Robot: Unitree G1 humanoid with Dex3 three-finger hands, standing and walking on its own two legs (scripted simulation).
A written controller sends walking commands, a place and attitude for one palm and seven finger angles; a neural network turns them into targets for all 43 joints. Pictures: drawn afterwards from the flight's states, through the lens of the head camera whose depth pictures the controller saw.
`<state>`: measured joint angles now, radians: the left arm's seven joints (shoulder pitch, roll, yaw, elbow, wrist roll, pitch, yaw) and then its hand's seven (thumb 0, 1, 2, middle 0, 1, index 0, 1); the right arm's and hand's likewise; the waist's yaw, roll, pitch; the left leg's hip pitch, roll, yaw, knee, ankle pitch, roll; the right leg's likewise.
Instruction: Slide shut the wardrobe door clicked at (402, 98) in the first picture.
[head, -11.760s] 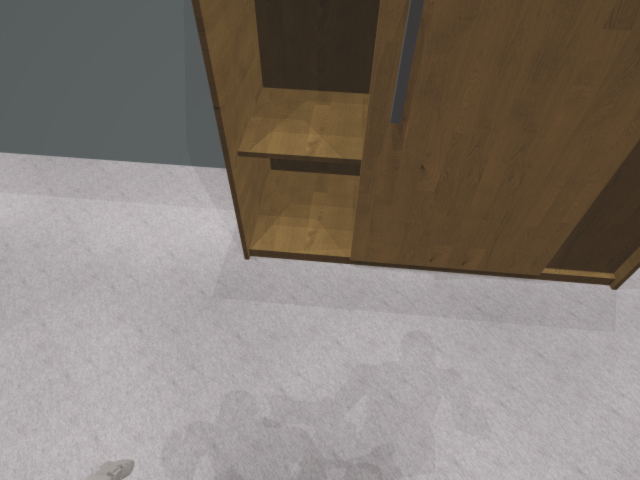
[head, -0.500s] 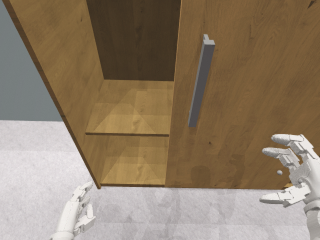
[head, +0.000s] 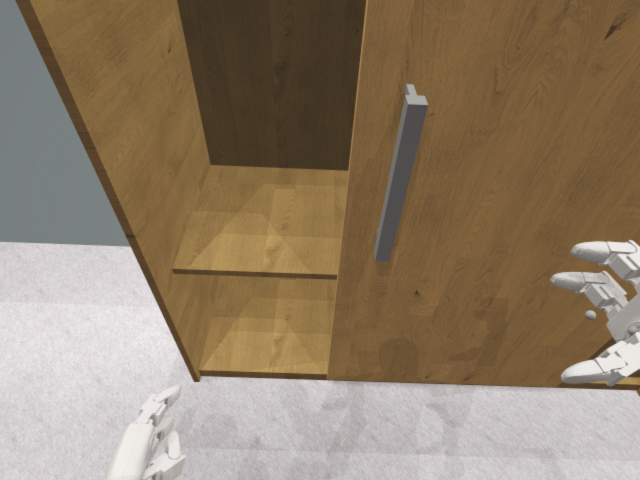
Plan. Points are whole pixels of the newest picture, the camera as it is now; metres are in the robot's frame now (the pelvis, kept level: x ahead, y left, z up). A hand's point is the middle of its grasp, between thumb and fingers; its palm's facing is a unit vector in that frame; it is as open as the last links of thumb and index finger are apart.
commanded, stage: raise the hand with hooked fingers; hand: right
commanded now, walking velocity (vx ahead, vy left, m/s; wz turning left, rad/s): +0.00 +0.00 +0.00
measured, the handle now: (394, 183) +0.54 -0.10 +0.10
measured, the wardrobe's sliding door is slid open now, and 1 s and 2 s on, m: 0.41 0.41 0.41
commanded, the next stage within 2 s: move the hooked fingers beside the handle in 0.32 s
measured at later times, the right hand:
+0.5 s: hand (565, 309) +0.28 -0.25 +0.13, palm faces +0.05 +1.00 -0.05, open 13.9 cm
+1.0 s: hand (515, 263) +0.35 -0.22 +0.13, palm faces +0.01 +1.00 -0.03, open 13.9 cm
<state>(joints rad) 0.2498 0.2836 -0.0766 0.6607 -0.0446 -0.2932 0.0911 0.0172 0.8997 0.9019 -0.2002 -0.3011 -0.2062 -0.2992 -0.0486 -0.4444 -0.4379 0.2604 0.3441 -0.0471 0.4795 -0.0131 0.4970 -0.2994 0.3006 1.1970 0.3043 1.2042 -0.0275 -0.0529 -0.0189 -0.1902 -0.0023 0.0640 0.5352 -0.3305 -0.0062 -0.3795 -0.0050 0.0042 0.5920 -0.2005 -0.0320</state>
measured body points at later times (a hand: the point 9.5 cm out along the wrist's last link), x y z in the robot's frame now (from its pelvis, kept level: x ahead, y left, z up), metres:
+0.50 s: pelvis +0.01 +0.02 +0.00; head -0.01 +0.03 +0.45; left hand +0.18 +0.26 -0.07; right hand +0.27 -0.31 +0.14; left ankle -0.03 +0.13 -0.73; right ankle +0.07 -0.10 -0.73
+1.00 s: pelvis +0.02 +0.02 +0.00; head +0.01 +0.03 +0.45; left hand +0.15 +0.27 -0.09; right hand +0.34 -0.27 +0.13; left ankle -0.03 +0.13 -0.73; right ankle +0.07 -0.10 -0.73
